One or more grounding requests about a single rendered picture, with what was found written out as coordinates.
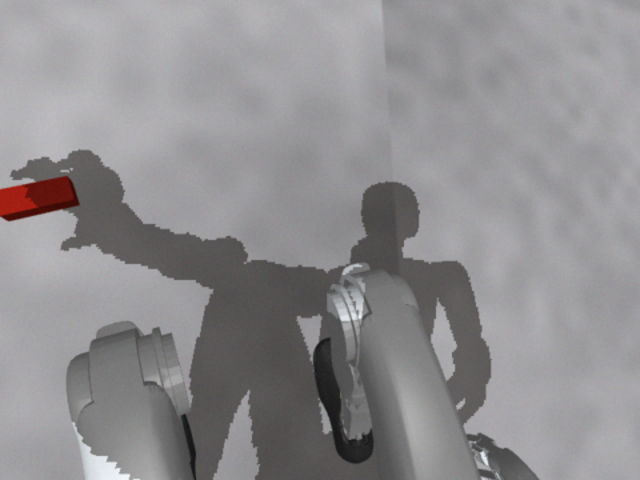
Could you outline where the small box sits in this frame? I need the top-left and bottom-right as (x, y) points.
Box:
(0, 176), (80, 221)

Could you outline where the right robot foot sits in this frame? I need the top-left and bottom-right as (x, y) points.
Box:
(313, 338), (374, 464)

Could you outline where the right robot hand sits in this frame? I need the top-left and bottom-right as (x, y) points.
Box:
(466, 433), (539, 480)

